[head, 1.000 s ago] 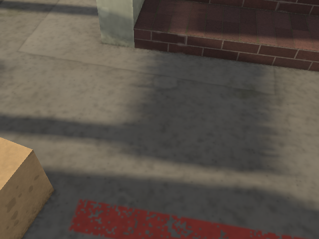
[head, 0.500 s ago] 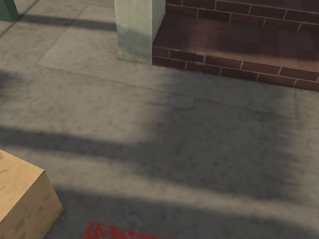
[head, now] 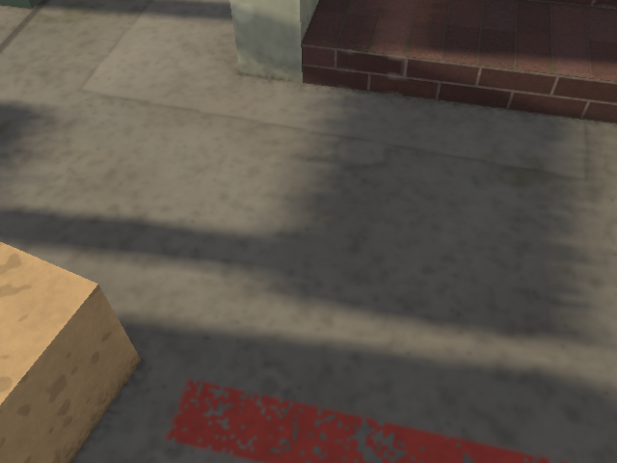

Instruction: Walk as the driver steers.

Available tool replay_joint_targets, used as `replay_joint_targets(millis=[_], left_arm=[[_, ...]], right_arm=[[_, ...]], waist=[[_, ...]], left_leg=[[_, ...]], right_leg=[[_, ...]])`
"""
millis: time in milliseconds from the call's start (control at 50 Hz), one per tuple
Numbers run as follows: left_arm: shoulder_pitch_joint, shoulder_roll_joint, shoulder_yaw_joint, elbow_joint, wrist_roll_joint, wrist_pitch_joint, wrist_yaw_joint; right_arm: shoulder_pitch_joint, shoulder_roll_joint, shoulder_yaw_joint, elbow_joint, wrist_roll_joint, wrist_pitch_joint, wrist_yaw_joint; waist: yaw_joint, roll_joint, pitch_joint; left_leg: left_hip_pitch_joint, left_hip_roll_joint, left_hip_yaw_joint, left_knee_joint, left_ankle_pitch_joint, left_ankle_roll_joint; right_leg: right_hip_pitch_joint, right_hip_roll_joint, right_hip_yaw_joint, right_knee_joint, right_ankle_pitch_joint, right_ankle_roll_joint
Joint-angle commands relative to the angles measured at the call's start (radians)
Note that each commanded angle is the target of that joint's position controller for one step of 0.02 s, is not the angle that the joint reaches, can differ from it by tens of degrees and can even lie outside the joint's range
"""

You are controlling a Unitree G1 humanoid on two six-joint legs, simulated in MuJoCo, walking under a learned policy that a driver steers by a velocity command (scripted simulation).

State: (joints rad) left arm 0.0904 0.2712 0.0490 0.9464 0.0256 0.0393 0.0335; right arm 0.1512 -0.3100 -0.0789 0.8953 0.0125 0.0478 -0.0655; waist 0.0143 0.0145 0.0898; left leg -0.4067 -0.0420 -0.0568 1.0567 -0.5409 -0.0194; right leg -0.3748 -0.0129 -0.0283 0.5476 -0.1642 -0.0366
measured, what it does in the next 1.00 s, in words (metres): walks ahead: left foot, then right foot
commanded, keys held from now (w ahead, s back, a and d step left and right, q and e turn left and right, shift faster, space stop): w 1.00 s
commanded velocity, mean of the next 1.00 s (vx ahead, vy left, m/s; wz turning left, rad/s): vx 0.38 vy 0.00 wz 0.00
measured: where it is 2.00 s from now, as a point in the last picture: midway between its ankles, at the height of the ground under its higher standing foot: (377, 267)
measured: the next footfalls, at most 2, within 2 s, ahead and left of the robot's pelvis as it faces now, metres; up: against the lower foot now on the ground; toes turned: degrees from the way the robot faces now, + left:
left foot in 0.16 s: -0.06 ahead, +0.09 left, +0.00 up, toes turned +2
right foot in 0.64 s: +0.29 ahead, -0.17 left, +0.00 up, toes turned -4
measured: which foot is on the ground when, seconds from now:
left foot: up 0.00-0.14, down 0.16-0.64, up 0.66-1.00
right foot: down 0.00-0.16, up 0.18-0.62, down 0.64-1.00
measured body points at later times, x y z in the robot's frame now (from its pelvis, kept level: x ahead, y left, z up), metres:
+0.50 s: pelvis +0.04 -0.01 +0.01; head +0.05 +0.01 +0.46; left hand +0.22 +0.24 -0.11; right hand -0.06 -0.24 -0.12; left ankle -0.10 +0.09 -0.73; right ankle +0.21 -0.19 -0.67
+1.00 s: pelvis +0.31 -0.09 +0.02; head +0.32 -0.09 +0.47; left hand +0.30 +0.17 -0.13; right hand +0.48 -0.35 -0.09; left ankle +0.49 +0.09 -0.66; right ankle +0.25 -0.17 -0.73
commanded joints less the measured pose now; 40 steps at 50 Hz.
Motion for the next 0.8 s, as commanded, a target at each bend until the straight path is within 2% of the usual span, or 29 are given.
replay_joint_targets(millis=[20,60,100,120,140,160,180,200,220,240,260,280,320,340,400,500,540,580,600,620,640,660,680,700,720,740,760,780,800], left_arm=[[-0.084,0.150,0.024,-0.036,-0.033,-0.040,0.006],[-0.061,0.171,0.034,-0.014,-0.050,-0.032,0.016],[-0.038,0.176,0.039,-0.016,-0.067,-0.028,0.032],[-0.046,0.175,0.043,-0.028,-0.079,-0.024,0.035],[-0.062,0.150,0.044,-0.050,-0.080,-0.019,0.033],[-0.023,0.080,0.033,-0.050,-0.075,-0.018,0.021],[-0.001,-0.021,0.009,-0.060,-0.049,-0.031,-0.009],[-0.088,0.066,0.032,-0.112,-0.069,-0.049,-0.015],[-0.128,0.160,0.057,-0.131,-0.092,-0.066,-0.011],[-0.102,0.177,0.066,-0.107,-0.075,-0.071,-0.011],[-0.054,0.151,0.066,-0.073,-0.047,-0.069,-0.012],[-0.046,0.144,0.067,-0.065,-0.031,-0.075,-0.015],[-0.060,0.079,0.058,-0.057,-0.034,-0.082,-0.026],[-0.073,0.058,0.052,-0.061,-0.040,-0.084,-0.031],[-0.150,0.033,0.038,-0.094,-0.047,-0.093,-0.043],[-0.276,0.022,0.012,-0.159,-0.057,-0.116,-0.073],[-0.292,0.027,0.006,-0.180,-0.061,-0.124,-0.084],[-0.255,0.052,0.010,-0.187,-0.059,-0.128,-0.091],[-0.199,0.082,0.022,-0.179,-0.057,-0.129,-0.090],[-0.060,0.118,0.043,-0.144,-0.060,-0.129,-0.085],[0.139,0.174,0.072,-0.086,-0.069,-0.125,-0.074],[0.319,0.251,0.092,-0.048,-0.051,-0.117,-0.057],[0.369,0.272,0.085,-0.024,-0.041,-0.114,-0.063],[0.307,0.177,0.056,-0.027,-0.037,-0.120,-0.063],[0.213,0.136,0.042,-0.040,-0.038,-0.125,-0.061],[0.129,0.108,0.033,-0.057,-0.037,-0.132,-0.064],[0.084,0.076,0.025,-0.063,-0.028,-0.138,-0.069],[0.067,0.054,0.018,-0.058,-0.018,-0.142,-0.072],[0.070,0.049,0.017,-0.050,-0.019,-0.145,-0.073]], right_arm=[[0.194,-0.061,-0.024,0.040,-0.018,-0.012,0.011],[0.183,-0.040,-0.013,0.050,-0.013,-0.026,0.020],[0.197,-0.036,-0.007,0.064,-0.008,-0.032,0.025],[0.263,-0.030,-0.003,0.100,-0.015,-0.029,0.029],[0.344,-0.016,0.006,0.154,-0.028,-0.024,0.039],[0.378,0.011,0.016,0.175,-0.022,-0.025,0.045],[0.277,0.040,0.049,0.111,-0.006,-0.032,0.044],[0.321,-0.182,-0.011,0.102,-0.043,-0.057,0.058],[0.200,-0.173,-0.006,0.075,-0.043,-0.093,0.049],[0.137,-0.115,0.012,0.070,-0.038,-0.115,0.040],[0.137,-0.098,0.018,0.059,-0.030,-0.128,0.040],[0.171,-0.087,0.017,0.066,-0.017,-0.138,0.041],[0.300,-0.020,0.035,0.110,-0.011,-0.146,0.043],[0.346,-0.009,0.040,0.123,-0.014,-0.145,0.043],[0.387,-0.021,0.042,0.126,-0.022,-0.138,0.040],[0.440,-0.051,0.031,0.137,-0.012,-0.126,0.039],[0.442,-0.060,0.024,0.142,-0.002,-0.120,0.041],[0.418,-0.077,0.012,0.139,0.007,-0.114,0.043],[0.397,-0.096,0.005,0.133,0.006,-0.111,0.042],[0.368,-0.099,0.002,0.127,0.004,-0.107,0.041],[0.350,-0.091,0.006,0.115,-0.003,-0.107,0.040],[0.366,-0.037,0.022,0.079,-0.018,-0.115,0.044],[0.445,0.095,0.056,0.076,-0.008,-0.143,0.052],[0.331,-0.011,0.025,0.064,0.028,-0.169,0.056],[0.251,-0.052,0.012,0.033,0.046,-0.183,0.058],[0.215,-0.050,0.010,0.030,0.035,-0.186,0.050],[0.204,-0.040,0.001,0.030,0.021,-0.179,0.044],[0.230,-0.014,0.000,0.034,0.016,-0.165,0.044],[0.243,0.009,0.001,0.034,0.016,-0.152,0.045]], waist=[[-0.078,-0.182,-0.178],[-0.073,-0.216,-0.138],[-0.076,-0.217,-0.112],[-0.101,-0.198,-0.079],[-0.119,-0.101,-0.014],[-0.098,0.157,-0.046],[-0.020,0.237,-0.043],[-0.086,0.310,0.031],[-0.027,0.190,0.168],[0.002,0.143,0.167],[0.007,0.122,0.119],[-0.005,0.091,0.101],[-0.040,0.082,0.056],[-0.054,0.090,0.046],[-0.088,0.096,0.058],[-0.136,0.103,0.106],[-0.129,0.119,0.116],[-0.088,0.147,0.093],[-0.047,0.168,0.045],[0.034,0.176,-0.048],[0.125,0.159,-0.184],[0.161,-0.002,-0.357],[0.100,-0.273,-0.526],[0.122,-0.213,-0.401],[0.088,-0.180,-0.246],[0.048,-0.078,-0.177],[0.014,-0.056,-0.127],[-0.018,-0.078,-0.120],[-0.032,-0.087,-0.109]], left_leg=[[0.101,0.030,0.078,0.065,0.031,-0.029],[0.216,0.014,0.134,-0.141,0.006,-0.028],[0.308,0.034,0.119,-0.422,0.018,0.028],[0.378,0.025,0.159,-0.616,0.094,0.070],[0.426,0.009,0.171,-0.814,0.145,0.111],[0.540,0.154,-0.049,-0.843,0.076,0.134],[0.504,0.304,-0.184,-0.732,0.125,0.120],[0.244,0.497,-0.573,-1.016,-0.418,0.312],[0.217,0.473,-0.579,-1.088,-0.419,0.288],[0.254,0.411,-0.450,-1.055,-0.232,0.221],[0.298,0.345,-0.329,-1.029,-0.118,0.182],[0.354,0.328,-0.268,-1.014,-0.010,0.167],[0.413,0.284,-0.157,-0.987,0.163,0.151],[0.428,0.275,-0.128,-0.984,0.210,0.153],[0.423,0.268,-0.079,-0.997,0.285,0.164],[0.465,0.299,-0.032,-0.994,0.401,0.188],[0.497,0.319,-0.023,-0.968,0.459,0.189],[0.511,0.333,-0.007,-0.909,0.621,0.173],[0.509,0.333,0.007,-0.835,0.840,0.162],[0.480,0.312,0.044,-0.679,1.080,0.142],[0.371,0.266,0.079,-0.465,1.132,0.110],[0.047,0.186,0.102,-0.116,0.777,0.065],[-0.186,-0.001,-0.005,0.172,-0.013,0.028],[-0.281,0.042,-0.111,0.298,-0.010,0.047],[-0.332,0.095,-0.061,0.313,0.074,0.067],[-0.285,0.150,-0.034,0.265,0.177,0.075],[-0.231,0.181,-0.024,0.215,0.242,0.075],[-0.171,0.203,-0.029,0.191,0.283,0.077],[-0.149,0.209,-0.025,0.169,0.294,0.075]], right_leg=[[0.025,-0.201,0.263,-0.393,-0.425,-0.103],[-0.029,-0.162,0.198,-0.412,-0.415,-0.082],[-0.013,-0.171,0.216,-0.406,-0.399,-0.080],[-0.038,-0.143,0.189,-0.388,-0.414,-0.056],[-0.092,-0.079,0.126,-0.277,-0.427,-0.016],[-0.257,-0.019,0.056,0.087,-0.421,0.001],[-0.448,-0.015,0.020,0.373,-0.352,0.010],[-0.511,0.011,0.114,0.347,-0.275,-0.006],[-0.559,-0.022,0.154,0.411,-0.138,-0.004],[-0.554,-0.014,0.173,0.433,-0.041,0.002],[-0.522,-0.024,0.134,0.448,-0.010,0.012],[-0.538,-0.030,0.113,0.446,0.042,0.023],[-0.518,-0.044,0.067,0.441,0.121,0.030],[-0.516,-0.051,0.050,0.426,0.144,0.035],[-0.482,-0.060,0.019,0.314,0.193,0.052],[-0.417,-0.047,-0.029,0.110,0.169,0.043],[-0.379,-0.041,-0.033,0.050,0.119,0.021],[-0.265,-0.018,-0.044,-0.009,0.060,-0.012],[-0.150,0.013,-0.065,-0.019,0.035,-0.031],[0.045,0.049,-0.087,-0.027,0.050,-0.060],[0.331,0.042,-0.066,-0.014,0.071,-0.096],[0.718,-0.191,0.234,-0.004,-0.051,-0.175],[0.872,-0.396,0.731,-0.200,-0.300,-0.299],[0.760,-0.359,0.722,-0.284,-0.314,-0.256],[0.605,-0.331,0.553,-0.294,-0.219,-0.216],[0.446,-0.294,0.435,-0.315,-0.108,-0.193],[0.323,-0.254,0.338,-0.345,-0.020,-0.180],[0.254,-0.224,0.279,-0.376,0.003,-0.177],[0.218,-0.211,0.251,-0.402,0.019,-0.185]])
